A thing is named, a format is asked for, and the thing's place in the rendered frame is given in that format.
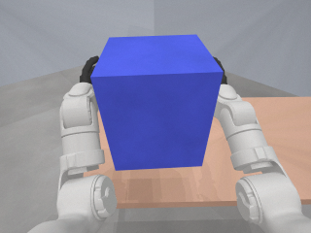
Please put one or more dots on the table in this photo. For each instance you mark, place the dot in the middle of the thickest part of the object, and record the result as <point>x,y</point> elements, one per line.
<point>286,126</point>

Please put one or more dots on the carton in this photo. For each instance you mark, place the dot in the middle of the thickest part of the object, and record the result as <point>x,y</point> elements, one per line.
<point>156,96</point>

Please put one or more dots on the right robot upper arm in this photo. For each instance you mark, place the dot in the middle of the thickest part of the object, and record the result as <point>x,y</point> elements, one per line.
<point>270,201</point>

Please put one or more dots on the robot left forearm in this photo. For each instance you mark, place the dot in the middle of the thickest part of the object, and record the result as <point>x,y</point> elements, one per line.
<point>79,130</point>

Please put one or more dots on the left robot upper arm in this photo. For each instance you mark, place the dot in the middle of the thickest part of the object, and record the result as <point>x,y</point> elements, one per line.
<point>83,204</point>

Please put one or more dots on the robot left hand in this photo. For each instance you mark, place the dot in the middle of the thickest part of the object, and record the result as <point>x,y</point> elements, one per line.
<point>88,69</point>

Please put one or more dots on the robot right forearm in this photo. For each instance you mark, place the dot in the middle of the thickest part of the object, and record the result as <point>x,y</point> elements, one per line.
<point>250,152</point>

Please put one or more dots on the robot right hand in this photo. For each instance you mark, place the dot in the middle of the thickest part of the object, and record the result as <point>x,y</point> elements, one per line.
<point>224,78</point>

